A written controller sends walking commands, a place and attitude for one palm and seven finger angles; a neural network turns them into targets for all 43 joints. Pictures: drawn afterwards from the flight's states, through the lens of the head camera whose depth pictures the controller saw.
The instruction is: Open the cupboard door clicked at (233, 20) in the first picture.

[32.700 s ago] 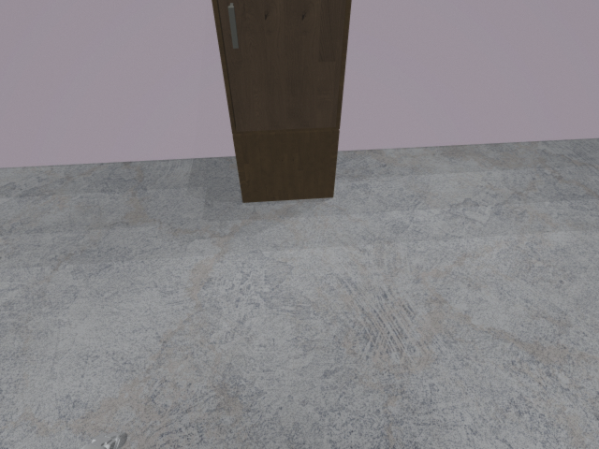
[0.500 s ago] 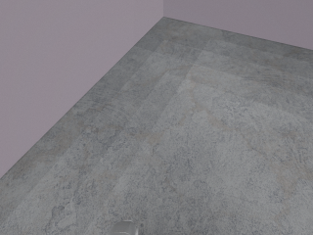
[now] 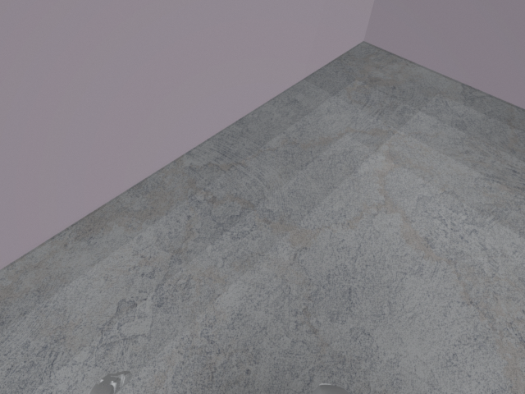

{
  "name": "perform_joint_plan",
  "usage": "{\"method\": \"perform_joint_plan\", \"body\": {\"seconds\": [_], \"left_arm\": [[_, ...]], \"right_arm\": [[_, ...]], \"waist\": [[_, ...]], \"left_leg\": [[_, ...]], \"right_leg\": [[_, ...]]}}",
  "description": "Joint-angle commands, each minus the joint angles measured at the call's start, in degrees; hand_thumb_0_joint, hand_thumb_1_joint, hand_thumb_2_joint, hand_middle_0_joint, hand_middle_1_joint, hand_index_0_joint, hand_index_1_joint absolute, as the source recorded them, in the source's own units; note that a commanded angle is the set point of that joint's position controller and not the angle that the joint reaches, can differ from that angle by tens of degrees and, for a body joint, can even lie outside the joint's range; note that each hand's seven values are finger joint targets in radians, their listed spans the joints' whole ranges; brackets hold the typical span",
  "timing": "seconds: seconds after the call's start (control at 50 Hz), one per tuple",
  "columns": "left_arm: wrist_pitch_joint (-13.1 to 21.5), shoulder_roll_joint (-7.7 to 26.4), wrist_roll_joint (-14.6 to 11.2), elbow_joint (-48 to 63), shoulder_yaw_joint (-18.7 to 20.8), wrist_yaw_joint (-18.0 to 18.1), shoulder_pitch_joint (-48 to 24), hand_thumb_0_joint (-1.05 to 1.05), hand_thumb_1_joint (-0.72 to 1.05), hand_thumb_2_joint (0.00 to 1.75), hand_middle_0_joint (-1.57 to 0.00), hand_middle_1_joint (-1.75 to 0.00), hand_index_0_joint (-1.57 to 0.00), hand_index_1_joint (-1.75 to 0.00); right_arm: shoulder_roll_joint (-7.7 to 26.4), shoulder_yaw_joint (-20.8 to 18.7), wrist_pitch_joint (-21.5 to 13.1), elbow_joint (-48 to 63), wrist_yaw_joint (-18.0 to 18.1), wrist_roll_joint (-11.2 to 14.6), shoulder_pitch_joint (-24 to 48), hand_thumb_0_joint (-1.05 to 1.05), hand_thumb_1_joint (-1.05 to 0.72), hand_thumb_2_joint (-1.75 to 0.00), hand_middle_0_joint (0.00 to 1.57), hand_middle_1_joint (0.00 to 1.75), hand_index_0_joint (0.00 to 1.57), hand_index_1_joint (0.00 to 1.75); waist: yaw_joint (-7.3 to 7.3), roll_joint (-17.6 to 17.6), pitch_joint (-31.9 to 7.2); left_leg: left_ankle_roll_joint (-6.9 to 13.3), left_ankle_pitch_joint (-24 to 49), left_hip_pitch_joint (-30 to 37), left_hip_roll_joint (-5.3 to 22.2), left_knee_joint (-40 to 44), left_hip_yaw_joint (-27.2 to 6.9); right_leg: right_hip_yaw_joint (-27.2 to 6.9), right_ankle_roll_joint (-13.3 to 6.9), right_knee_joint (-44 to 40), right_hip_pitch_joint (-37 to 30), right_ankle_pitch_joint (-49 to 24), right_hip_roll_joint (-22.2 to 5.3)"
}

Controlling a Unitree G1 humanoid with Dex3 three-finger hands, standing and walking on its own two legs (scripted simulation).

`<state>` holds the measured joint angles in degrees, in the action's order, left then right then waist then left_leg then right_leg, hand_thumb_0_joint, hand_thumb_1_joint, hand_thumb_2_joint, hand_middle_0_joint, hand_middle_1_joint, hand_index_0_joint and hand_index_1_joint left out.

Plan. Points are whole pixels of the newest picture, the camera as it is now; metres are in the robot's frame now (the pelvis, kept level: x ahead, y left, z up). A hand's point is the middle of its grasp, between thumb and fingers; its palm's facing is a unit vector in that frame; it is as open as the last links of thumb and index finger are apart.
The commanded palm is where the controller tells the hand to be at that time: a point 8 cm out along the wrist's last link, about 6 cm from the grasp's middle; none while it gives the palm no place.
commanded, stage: turn to face it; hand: left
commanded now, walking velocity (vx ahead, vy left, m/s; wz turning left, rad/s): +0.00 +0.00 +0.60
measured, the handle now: out of the picture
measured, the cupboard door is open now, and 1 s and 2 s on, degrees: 41 41 41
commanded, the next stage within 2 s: none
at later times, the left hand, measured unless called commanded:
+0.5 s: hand out of the picture -0.03 +0.18 -0.18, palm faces +0.37 -0.90 -0.24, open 7.3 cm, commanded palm none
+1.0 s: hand out of the picture -0.01 +0.16 -0.14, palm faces +0.56 -0.77 -0.30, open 7.4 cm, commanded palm none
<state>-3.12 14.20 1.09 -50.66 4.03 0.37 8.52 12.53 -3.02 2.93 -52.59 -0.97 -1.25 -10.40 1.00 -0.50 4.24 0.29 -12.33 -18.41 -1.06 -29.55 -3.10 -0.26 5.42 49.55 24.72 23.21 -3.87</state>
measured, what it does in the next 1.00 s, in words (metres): steps on the spot, turning left: right foot, then left foot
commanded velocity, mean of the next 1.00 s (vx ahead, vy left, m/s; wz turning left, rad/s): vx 0.00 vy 0.00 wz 0.60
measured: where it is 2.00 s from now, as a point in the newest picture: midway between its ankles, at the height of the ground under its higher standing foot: outside the picture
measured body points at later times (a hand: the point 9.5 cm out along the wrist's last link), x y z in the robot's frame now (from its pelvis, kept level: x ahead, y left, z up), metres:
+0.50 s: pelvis +0.00 -0.02 -0.01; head +0.05 +0.00 +0.43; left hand -0.04 +0.23 -0.16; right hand +0.20 -0.23 -0.15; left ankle -0.03 +0.08 -0.74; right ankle +0.00 -0.14 -0.73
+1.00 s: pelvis +0.02 -0.06 +0.00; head +0.09 -0.06 +0.44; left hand -0.04 +0.20 -0.12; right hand +0.22 -0.24 -0.17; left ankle -0.06 +0.05 -0.67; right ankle +0.08 -0.15 -0.74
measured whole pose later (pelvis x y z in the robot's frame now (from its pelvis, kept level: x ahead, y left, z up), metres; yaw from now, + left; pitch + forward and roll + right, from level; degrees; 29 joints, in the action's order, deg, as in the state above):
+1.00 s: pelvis +0.02 -0.06 +0.00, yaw +36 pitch +1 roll +2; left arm -0.7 10.6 1.2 -49.6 2.1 1.1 9.4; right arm 14.6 -5.0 4.7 -54.4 -1.2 -0.7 -10.5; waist 1.8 -3.0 5.7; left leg -2.4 -27.1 -28.0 -2.5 -59.3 -2.5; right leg 5.3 -0.8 33.5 15.4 18.7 -3.9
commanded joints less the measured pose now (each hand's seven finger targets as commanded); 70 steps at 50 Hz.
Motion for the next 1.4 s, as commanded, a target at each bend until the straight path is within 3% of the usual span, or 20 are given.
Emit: {"method": "perform_joint_plan", "body": {"seconds": [0.0, 0.02, 0.06, 0.08, 0.18, 0.34, 0.42, 0.46, 0.48, 0.5, 0.6, 0.84, 0.86, 0.88, 0.9, 1.0, 1.26, 1.28, 1.32, 1.38], "left_arm": [[2.3, 3.8, -0.5, 3.5, 1.1, 0.6, 4.8, 0.0, 0.9, 0.9, -0.2, -0.3, -0.2, -0.3], [2.8, 4.8, -0.5, 3.0, 1.5, 0.8, 7.2, 0.0, 0.9, 0.9, -0.2, -0.3, -0.2, -0.3], [3.6, 13.6, 0.9, 3.4, 3.0, 1.7, 9.1, 0.0, 0.9, 0.9, -0.2, -0.3, -0.2, -0.3], [3.3, 13.0, 0.3, 3.9, 2.3, 2.0, 7.2, 0.0, 0.9, 0.9, -0.2, -0.3, -0.2, -0.3], [4.0, 5.5, -0.1, 4.5, 0.5, 1.8, 1.4, 0.0, 0.9, 0.9, -0.2, -0.3, -0.2, -0.3], [3.9, 8.6, 0.6, 1.6, 1.9, 1.7, 8.4, 0.0, 0.9, 0.9, -0.2, -0.3, -0.2, -0.3], [3.6, 9.7, 0.4, 1.6, 2.5, 1.2, 6.6, 0.0, 0.9, 0.9, -0.2, -0.3, -0.2, -0.3], [3.2, 6.9, -0.4, 3.2, 2.1, 0.6, 5.1, 0.0, 0.9, 0.9, -0.2, -0.3, -0.2, -0.3], [3.0, 3.3, -0.6, 5.9, 0.5, 0.4, 1.3, 0.0, 0.9, 0.9, -0.2, -0.3, -0.2, -0.3], [2.2, 4.6, -0.1, 6.9, 0.6, 0.8, -1.6, 0.0, 0.9, 0.9, -0.2, -0.3, -0.2, -0.3], [1.2, 4.7, 0.2, 2.7, 1.4, 0.1, 1.6, 0.0, 0.9, 0.9, -0.2, -0.3, -0.2, -0.3], [2.6, 4.2, -0.5, 3.3, 1.2, 0.6, 6.2, 0.0, 0.9, 0.9, -0.2, -0.3, -0.2, -0.3], [3.4, 6.9, -0.1, 3.0, 1.9, 1.0, 8.5, 0.0, 0.9, 0.9, -0.2, -0.3, -0.2, -0.3], [4.0, 13.1, 0.8, 3.1, 3.0, 1.6, 9.8, 0.0, 0.9, 0.9, -0.2, -0.3, -0.2, -0.3], [3.7, 13.5, 0.4, 3.3, 2.5, 1.8, 8.9, 0.0, 0.9, 0.9, -0.2, -0.3, -0.2, -0.3], [4.0, 5.5, -0.1, 4.8, 0.3, 1.7, 1.5, 0.0, 0.9, 0.9, -0.2, -0.3, -0.2, -0.3], [3.6, 9.7, 0.5, 1.6, 2.5, 1.2, 7.0, 0.0, 0.9, 0.9, -0.2, -0.3, -0.2, -0.3], [3.5, 9.3, 0.1, 1.7, 2.5, 0.9, 6.0, 0.0, 0.9, 0.9, -0.2, -0.3, -0.2, -0.3], [2.8, 3.1, -0.6, 5.8, 0.8, 0.3, 2.2, 0.0, 0.9, 0.9, -0.2, -0.3, -0.2, -0.3], [1.7, 4.3, 0.1, 5.2, 1.1, 0.9, -1.8, 0.0, 0.9, 0.9, -0.2, -0.3, -0.2, -0.3]], "right_arm": [[12.3, -4.2, -1.0, 4.7, 1.1, -0.2, 2.4, 0.0, -0.9, -0.9, 0.2, 0.3, 0.2, 0.3], [11.1, -4.1, -1.0, 5.2, 1.0, 0.3, 2.8, 0.0, -0.9, -0.9, 0.2, 0.3, 0.2, 0.3], [5.0, -3.2, -1.2, 7.1, 0.6, 0.9, 2.8, 0.0, -0.9, -0.9, 0.2, 0.3, 0.2, 0.3], [7.8, -3.8, -0.8, 6.8, 0.4, 0.4, 2.8, 0.0, -0.9, -0.9, 0.2, 0.3, 0.2, 0.3], [4.8, -2.8, 0.5, 2.8, -0.6, 0.4, 0.4, 0.0, -0.9, -0.9, 0.2, 0.3, 0.2, 0.3], [3.2, -1.5, 0.0, 4.1, -0.8, 0.6, 6.9, 0.0, -0.9, -0.9, 0.2, 0.3, 0.2, 0.3], [4.6, -1.7, -0.7, 3.8, -0.6, 0.6, 3.4, 0.0, -0.9, -0.9, 0.2, 0.3, 0.2, 0.3], [11.7, -3.7, -1.6, 2.3, -0.2, 0.0, -4.1, 0.0, -0.9, -0.9, 0.2, 0.3, 0.2, 0.3], [16.8, -5.0, -1.6, 1.8, 0.2, 0.0, -7.9, 0.0, -0.9, -0.9, 0.2, 0.3, 0.2, 0.3], [17.1, -4.8, -1.2, 0.5, 0.7, 0.0, -9.7, 0.0, -0.9, -0.9, 0.2, 0.3, 0.2, 0.3], [11.6, -2.9, -2.1, 3.9, 1.8, -0.1, 1.9, 0.0, -0.9, -0.9, 0.2, 0.3, 0.2, 0.3], [11.6, -3.9, -1.2, 4.8, 1.2, 0.2, 3.8, 0.0, -0.9, -0.9, 0.2, 0.3, 0.2, 0.3], [9.2, -3.7, -1.3, 5.3, 1.0, 0.7, 3.3, 0.0, -0.9, -0.9, 0.2, 0.3, 0.2, 0.3], [5.1, -3.1, -1.3, 6.4, 0.7, 1.1, 2.7, 0.0, -0.9, -0.9, 0.2, 0.3, 0.2, 0.3], [7.5, -3.5, -1.1, 6.6, 0.6, 0.6, 3.7, 0.0, -0.9, -0.9, 0.2, 0.3, 0.2, 0.3], [5.0, -2.9, 0.6, 2.6, -0.7, 0.3, 1.5, 0.0, -0.9, -0.9, 0.2, 0.3, 0.2, 0.3], [4.3, -1.7, -0.7, 3.8, -0.7, 0.6, 4.3, 0.0, -0.9, -0.9, 0.2, 0.3, 0.2, 0.3], [5.8, -2.1, -1.0, 3.1, -0.7, 0.5, 1.1, 0.0, -0.9, -0.9, 0.2, 0.3, 0.2, 0.3], [17.0, -5.0, -1.7, 1.6, 0.3, -0.1, -7.9, 0.0, -0.9, -0.9, 0.2, 0.3, 0.2, 0.3], [13.9, -3.9, -1.8, 2.3, 1.7, 0.0, -4.4, 0.0, -0.9, -0.9, 0.2, 0.3, 0.2, 0.3]], "waist": [[-1.87, -8.9, -6.6], [-3.19, -6.5, -7.9], [-5.12, 20.8, -8.2], [-3.92, 15.8, -7.4], [0.29, 12.0, -4.8], [-3.8, 12.1, -5.5], [-1.32, 11.6, -6.9], [3.31, -4.2, -12.4], [5.6, -17.1, -12.7], [5.81, -10.6, -12.7], [-0.11, -8.7, -5.9], [-2.85, -7.5, -7.9], [-4.04, 0.1, -9.6], [-4.71, 18.9, -9.8], [-4.61, 17.8, -8.2], [0.18, 12.3, -3.8], [-1.46, 12.0, -6.5], [0.61, 8.0, -8.1], [5.71, -18.6, -12.3], [3.38, -10.4, -9.9]], "left_leg": [[7.0, 5.3, -1.8, 10.9, 6.6, -15.7], [5.0, 4.1, -5.3, 8.5, 3.2, -14.7], [-2.9, -22.2, -20.0, -4.3, -23.0, 1.7], [-2.2, -22.5, -16.8, -0.4, -33.6, -1.3], [-4.7, -10.5, -16.3, 2.6, -38.2, 3.1], [-4.2, -13.7, -9.6, 2.7, -16.6, 9.1], [-2.6, -6.1, 1.5, 1.2, -3.1, 10.9], [2.8, 14.9, 19.5, 11.7, 5.9, -3.2], [11.0, 37.5, 24.1, 24.6, 7.0, -20.3], [14.2, 38.6, 22.1, 26.5, 6.1, -18.0], [8.2, 17.0, 9.0, 14.9, 10.4, -9.0], [5.8, 11.0, -1.1, 9.7, 3.1, -13.7], [2.7, 4.3, -7.1, 5.7, -3.0, -10.8], [-2.5, -16.3, -16.9, -3.4, -17.6, 0.3], [-2.4, -24.3, -16.3, -1.5, -31.3, 0.0], [-4.5, -10.3, -15.8, 2.5, -40.4, 2.4], [-2.4, -6.9, 0.8, 1.4, -4.6, 10.7], [-1.7, -0.4, 8.2, 1.7, 2.4, 9.6], [11.1, 36.9, 23.3, 24.8, 8.0, -21.6], [11.4, 29.0, 16.3, 20.5, 7.6, -14.9]], "right_leg": [[2.6, -1.2, -15.3, -11.9, -4.1, 3.6], [1.7, -1.6, -23.9, -18.7, -8.5, 2.5], [-23.3, -10.9, -36.3, -25.2, -11.2, -23.5], [-19.7, -13.6, -35.4, -17.3, -14.3, -25.8], [1.1, -10.0, -29.0, -19.0, -35.1, -13.3], [5.0, -11.3, -24.2, -24.7, -44.5, -17.3], [8.4, -8.5, -17.9, -19.6, -40.4, -17.0], [12.9, -2.7, -0.4, -4.0, -19.3, -10.7], [9.9, 0.2, 12.1, 9.6, 14.6, -3.8], [3.0, -0.8, 17.1, 10.8, 14.9, -4.2], [0.2, -0.2, 17.2, 7.8, -0.4, -3.0], [3.0, -1.3, -20.8, -15.6, -8.6, 2.8], [-2.4, -2.4, -29.7, -24.1, -10.9, -2.8], [-18.9, -8.2, -34.5, -29.0, -16.2, -19.2], [-20.8, -13.3, -34.1, -21.0, -21.3, -25.8], [0.6, -9.8, -30.0, -17.6, -32.5, -13.5], [8.7, -9.0, -19.3, -19.3, -38.2, -17.9], [10.8, -6.7, -13.2, -15.2, -34.6, -16.7], [10.8, 0.4, 11.8, 9.7, 15.5, -3.8], [1.1, -0.7, 19.1, 11.1, 7.5, -4.6]]}}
